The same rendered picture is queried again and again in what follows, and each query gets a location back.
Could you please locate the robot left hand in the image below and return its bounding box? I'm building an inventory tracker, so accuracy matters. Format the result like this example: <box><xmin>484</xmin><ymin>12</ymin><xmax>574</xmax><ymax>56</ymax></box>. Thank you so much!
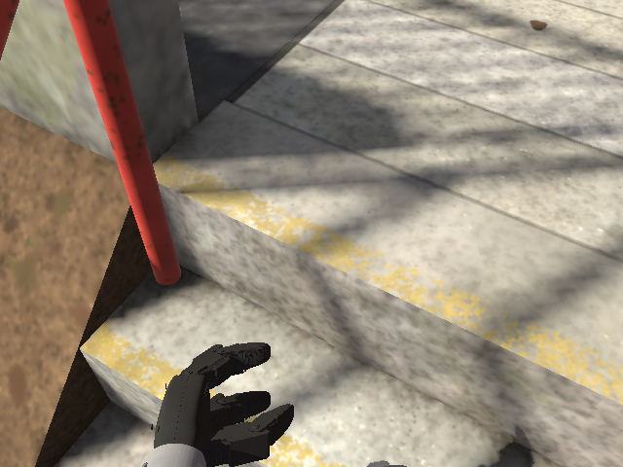
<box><xmin>151</xmin><ymin>342</ymin><xmax>294</xmax><ymax>467</ymax></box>

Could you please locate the left robot forearm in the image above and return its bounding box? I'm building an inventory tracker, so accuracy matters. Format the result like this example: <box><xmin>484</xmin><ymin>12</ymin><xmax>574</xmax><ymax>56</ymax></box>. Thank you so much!
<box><xmin>140</xmin><ymin>444</ymin><xmax>206</xmax><ymax>467</ymax></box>

